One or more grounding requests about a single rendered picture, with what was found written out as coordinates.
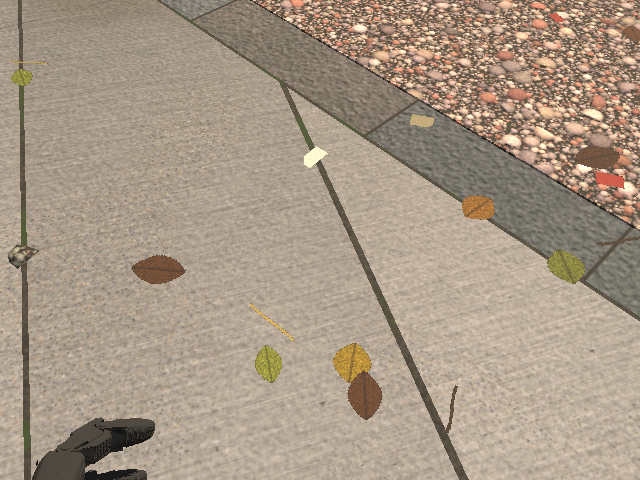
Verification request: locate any robot left hand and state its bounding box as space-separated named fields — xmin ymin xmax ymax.
xmin=32 ymin=417 xmax=155 ymax=480

